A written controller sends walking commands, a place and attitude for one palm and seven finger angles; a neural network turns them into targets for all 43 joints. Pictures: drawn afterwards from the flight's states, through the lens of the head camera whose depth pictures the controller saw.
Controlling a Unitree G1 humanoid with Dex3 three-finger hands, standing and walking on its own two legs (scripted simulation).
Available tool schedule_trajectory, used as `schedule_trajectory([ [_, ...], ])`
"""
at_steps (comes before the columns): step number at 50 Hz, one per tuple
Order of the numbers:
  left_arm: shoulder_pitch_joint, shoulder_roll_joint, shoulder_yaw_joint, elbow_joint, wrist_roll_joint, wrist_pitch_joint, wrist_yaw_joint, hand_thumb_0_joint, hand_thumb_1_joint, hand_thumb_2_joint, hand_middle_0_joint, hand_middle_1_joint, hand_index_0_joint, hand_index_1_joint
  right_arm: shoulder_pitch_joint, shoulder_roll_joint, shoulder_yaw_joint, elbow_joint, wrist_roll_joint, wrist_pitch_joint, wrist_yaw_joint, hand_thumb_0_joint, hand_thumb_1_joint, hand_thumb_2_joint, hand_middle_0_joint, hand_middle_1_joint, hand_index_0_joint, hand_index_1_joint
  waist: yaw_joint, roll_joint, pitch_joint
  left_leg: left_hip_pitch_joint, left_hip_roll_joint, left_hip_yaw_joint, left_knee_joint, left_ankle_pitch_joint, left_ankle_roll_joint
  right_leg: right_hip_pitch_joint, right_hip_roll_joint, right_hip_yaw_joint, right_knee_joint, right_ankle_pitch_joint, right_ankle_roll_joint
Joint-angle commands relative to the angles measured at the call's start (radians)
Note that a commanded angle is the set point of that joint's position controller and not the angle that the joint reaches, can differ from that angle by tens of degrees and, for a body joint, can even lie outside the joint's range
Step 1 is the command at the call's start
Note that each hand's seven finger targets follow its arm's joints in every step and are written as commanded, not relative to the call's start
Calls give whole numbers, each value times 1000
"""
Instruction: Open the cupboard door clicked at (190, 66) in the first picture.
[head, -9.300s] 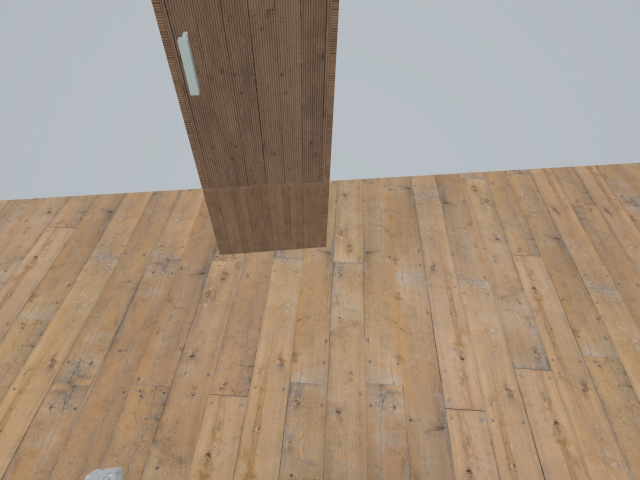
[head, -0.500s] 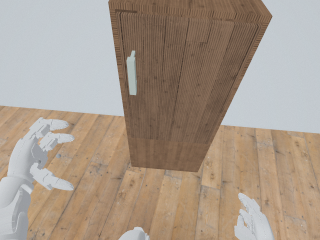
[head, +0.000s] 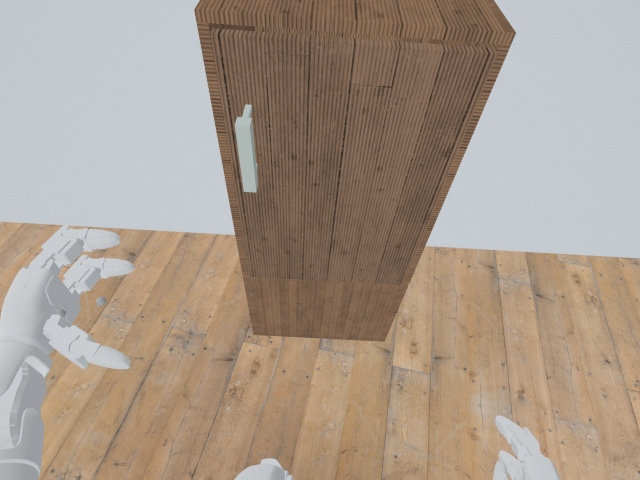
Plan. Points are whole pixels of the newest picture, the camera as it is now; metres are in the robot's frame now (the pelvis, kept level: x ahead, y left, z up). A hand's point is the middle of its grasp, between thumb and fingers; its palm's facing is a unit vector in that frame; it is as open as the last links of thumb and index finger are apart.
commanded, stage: raise the hand with hooked fingers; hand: left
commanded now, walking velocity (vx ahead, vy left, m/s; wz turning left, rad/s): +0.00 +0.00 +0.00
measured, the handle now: (249, 149) +0.59 +0.16 +0.07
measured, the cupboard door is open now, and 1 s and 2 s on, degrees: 0 0 0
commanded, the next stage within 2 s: move the hooked fingers beside the handle in 0.14 s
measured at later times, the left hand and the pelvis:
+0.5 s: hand (129, 273) +0.33 +0.25 +0.08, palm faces +0.05 -1.00 -0.01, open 14.0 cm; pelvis +0.00 -0.03 -0.01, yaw +1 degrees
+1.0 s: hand (158, 227) +0.40 +0.25 +0.07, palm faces +0.03 -1.00 +0.01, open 14.0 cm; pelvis +0.02 -0.02 -0.01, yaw -1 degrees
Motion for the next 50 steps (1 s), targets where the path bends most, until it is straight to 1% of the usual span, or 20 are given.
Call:
schedule_trajectory([
  [1,-235,260,87,-196,-30,-72,-4,0,-500,300,-300,-1200,-300,-1200,-59,-153,-59,-144,2,-50,-11,0,-900,-900,200,300,200,300,5,108,-203,370,30,-185,-151,-81,-53,-180,19,40,-120,77,-9],
  [12,-237,257,82,-164,-38,-67,-20,0,-500,300,-300,-1200,-300,-1200,-63,-146,-54,-140,5,-53,-16,0,-900,-900,200,300,200,300,6,84,-198,328,17,-145,-103,-27,-41,-167,14,63,-131,92,-2],
  [15,-380,271,69,-113,-34,-68,-16,0,-500,300,-300,-1200,-300,-1200,-55,-151,-50,-119,5,-47,-24,0,-900,-900,200,300,200,300,-22,51,-158,283,15,-140,-83,-65,-37,-194,13,80,-135,58,4],
  [18,-488,291,61,-25,-17,-69,-23,0,-500,300,-300,-1200,-300,-1200,-49,-152,-47,-101,8,-39,-31,0,-900,-900,200,300,200,300,-33,59,-168,248,13,-125,-58,-79,-37,-199,-1,109,-139,23,9],
  [21,-572,327,68,18,-6,-81,-29,0,-500,300,-300,-1200,-300,-1200,-42,-151,-46,-87,7,-34,-32,0,-900,-900,200,300,200,300,-30,80,-231,251,14,-118,-25,-27,-34,-173,-8,136,-130,60,10],
  [24,-578,333,67,75,4,-89,-36,0,-500,300,-300,-1200,-300,-1200,-28,-152,-48,-81,9,-24,-25,0,-900,-900,200,300,200,300,-19,107,-267,270,14,-115,-15,36,-35,-168,-4,123,-105,139,8],
  [25,-576,333,73,62,-4,-93,-40,0,-500,300,-300,-1200,-300,-1200,-21,-153,-49,-89,6,-22,-21,0,-900,-900,200,300,200,300,-5,110,-299,274,10,-116,-8,65,-35,-144,-1,120,-90,171,5],
  [26,-538,356,101,87,-2,-90,-40,0,-500,300,-300,-1200,-300,-1200,-17,-155,-54,-92,8,-17,-17,0,-900,-900,200,300,200,300,0,86,-310,276,14,-111,-5,86,-34,-144,1,118,-85,205,9],
  [28,-531,373,117,141,-1,-77,-44,0,-500,300,-300,-1200,-300,-1200,-8,-158,-52,-96,9,-1,-13,0,-900,-900,200,300,200,300,-1,39,-278,219,11,-101,2,94,-30,-130,-1,126,-79,244,19],
  [30,-532,379,127,162,-5,-71,-46,0,-500,300,-300,-1200,-300,-1200,3,-158,-54,-105,9,11,-7,0,-900,-900,200,300,200,300,11,49,-282,199,6,-96,10,115,-29,-113,-1,129,-66,281,20],
  [33,-578,355,101,144,4,-82,-43,0,-500,300,-300,-1200,-300,-1200,16,-159,-63,-111,10,24,0,0,-900,-900,200,300,200,300,-8,55,-307,230,9,-92,13,128,-27,-146,5,117,-57,302,24],
  [34,-568,370,117,137,7,-90,-38,0,-500,300,-300,-1200,-300,-1200,24,-162,-67,-109,9,28,1,0,-900,-900,200,300,200,300,-2,81,-325,251,12,-94,12,138,-30,-155,9,109,-52,294,17],
  [37,-624,351,97,144,7,-106,-28,0,-500,300,-300,-1200,-300,-1200,37,-164,-68,-101,8,39,3,0,-900,-900,200,300,200,300,-24,55,-322,252,13,-99,19,138,-26,-179,15,103,-45,294,18],
  [38,-644,376,118,158,11,-110,-23,0,-500,300,-300,-1200,-300,-1200,43,-167,-72,-90,7,43,1,0,-900,-900,200,300,200,300,-25,57,-321,249,15,-98,23,131,-27,-185,15,107,-46,285,19],
  [41,-654,365,109,157,16,-121,-23,0,-500,300,-300,-1200,-300,-1200,50,-167,-75,-89,6,53,2,0,-900,-900,200,300,200,300,-22,65,-365,283,15,-100,28,170,-26,-181,16,104,-37,319,17],
  [43,-697,365,96,175,30,-121,-19,0,-500,300,-300,-1200,-300,-1200,56,-166,-73,-80,5,63,1,0,-900,-900,200,300,200,300,-33,103,-348,289,18,-104,26,159,-28,-216,18,95,-36,287,12],
  [45,-763,370,95,193,32,-128,-13,0,-500,300,-300,-1200,-300,-1200,66,-167,-73,-71,2,68,-1,0,-900,-900,200,300,200,300,-42,87,-354,293,20,-112,32,164,-27,-223,23,92,-33,279,9],
  [46,-741,389,110,228,42,-126,-8,0,-500,300,-300,-1200,-300,-1200,71,-171,-75,-68,2,74,-2,0,-900,-900,200,300,200,300,-34,81,-357,293,23,-117,27,163,-31,-228,23,88,-31,272,6],
  [48,-784,356,74,245,51,-129,-3,0,-500,300,-300,-1200,-300,-1200,73,-167,-74,-67,2,81,0,0,-900,-900,200,300,200,300,-47,110,-354,313,25,-120,25,151,-33,-260,23,82,-33,245,5],
  [50,-834,361,73,253,56,-140,7,0,-500,300,-300,-1200,-300,-1200,82,-169,-74,-61,-2,87,1,0,-900,-900,200,300,200,300,-51,111,-371,329,27,-130,31,161,-33,-268,28,78,-26,236,-1],
])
